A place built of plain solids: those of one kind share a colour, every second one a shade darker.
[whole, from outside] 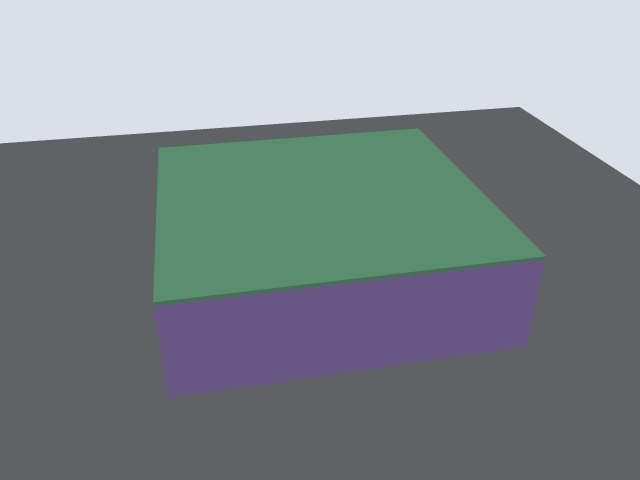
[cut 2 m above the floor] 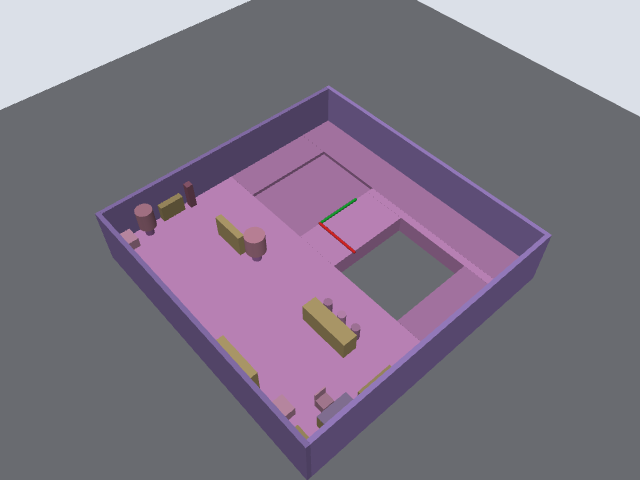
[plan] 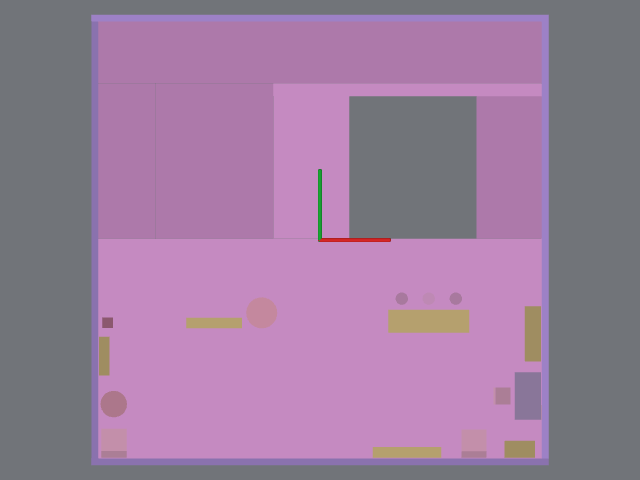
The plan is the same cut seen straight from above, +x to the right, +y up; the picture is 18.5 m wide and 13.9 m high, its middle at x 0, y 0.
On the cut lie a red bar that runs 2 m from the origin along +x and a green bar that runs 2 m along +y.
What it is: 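A home; one open living floor with 2 sunken areas, their rims bare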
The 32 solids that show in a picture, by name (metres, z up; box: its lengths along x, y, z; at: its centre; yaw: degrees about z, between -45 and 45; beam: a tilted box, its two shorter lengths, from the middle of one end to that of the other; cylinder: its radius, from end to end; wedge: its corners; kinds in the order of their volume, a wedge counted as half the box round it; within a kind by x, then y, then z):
{
 "floor_1": {"box": [1.65, 4.5, 0.93], "at": [-5.6, 2.29, 0.41]},
 "floor_2": {"box": [3.42, 4.5, 0.75], "at": [-3.06, 2.29, 0.33]},
 "floor_3": {"box": [2.2, 4.12, 0.93], "at": [-0.25, 2.1, 0.41]},
 "floor_4": {"box": [12.85, 6.37, 0.93], "at": [0.0, -3.14, 0.41]},
 "floor_5": {"box": [12.85, 1.78, 0.93], "at": [0.0, 5.43, 0.41]},
 "floor_6": {"box": [7.78, 0.38, 0.93], "at": [2.54, 4.35, 0.41]},
 "floor_7": {"box": [1.9, 4.12, 0.93], "at": [5.48, 2.1, 0.41]},
 "wall_1": {"box": [0.2, 12.65, 3.9], "at": [-6.52, 0.0, 1.9]},
 "wall_2": {"box": [13.25, 0.2, 3.9], "at": [0.0, -6.43, 1.9]},
 "wall_3": {"box": [13.25, 0.2, 3.9], "at": [0.0, 6.43, 1.9]},
 "wall_4": {"box": [0.2, 12.65, 3.9], "at": [6.52, 0.0, 1.9]},
 "roof_1": {"box": [13.25, 13.05, 0.16], "at": [0.0, 0.0, 3.93]},
 "case_1": {"box": [0.31, 1.12, 0.84], "at": [-6.25, -3.36, 1.29]},
 "case_2": {"box": [1.62, 0.31, 1.1], "at": [-3.07, -2.41, 1.42]},
 "case_3": {"box": [1.98, 0.32, 1.88], "at": [2.52, -6.15, 1.81]},
 "case_4": {"box": [2.35, 0.67, 0.92], "at": [3.15, -2.35, 1.33]},
 "case_5": {"box": [0.88, 0.49, 0.5], "at": [5.79, -6.06, 1.13]},
 "case_6": {"box": [0.76, 0.43, 0.7], "at": [6.02, -4.99, 1.23]},
 "case_7": {"box": [0.48, 1.6, 0.77], "at": [6.17, -2.72, 1.26]},
 "bush_1": {"cylinder": 0.38, "from": [-5.97, -4.75, 1.37], "to": [-5.97, -4.75, 2.33]},
 "bush_2": {"cylinder": 0.45, "from": [-1.69, -2.11, 1.44], "to": [-1.69, -2.11, 2.37]},
 "chair_1": {"box": [0.74, 0.2, 0.73], "at": [-5.96, -6.21, 1.24]},
 "chair_2": {"box": [0.74, 0.64, 0.5], "at": [-5.96, -5.79, 1.12]},
 "chair_3": {"box": [0.73, 0.19, 0.77], "at": [4.46, -6.21, 1.26]},
 "chair_4": {"box": [0.73, 0.63, 0.48], "at": [4.46, -5.8, 1.12]},
 "chair_5": {"box": [0.06, 0.5, 0.84], "at": [5.05, -4.52, 1.3]},
 "chair_6": {"box": [0.44, 0.5, 0.46], "at": [5.3, -4.52, 1.11]},
 "stool_1": {"cylinder": 0.18, "from": [2.37, -1.7, 0.88], "to": [2.37, -1.7, 1.55]},
 "stool_2": {"cylinder": 0.18, "from": [3.15, -1.7, 0.88], "to": [3.15, -1.7, 1.55]},
 "stool_3": {"cylinder": 0.18, "from": [3.93, -1.7, 0.88], "to": [3.93, -1.7, 1.55]},
 "totem_1": {"box": [0.31, 0.31, 1.3], "at": [-6.15, -2.4, 1.53]},
 "table_1": {"box": [0.76, 1.37, 0.04], "at": [6.02, -4.52, 1.6]}
}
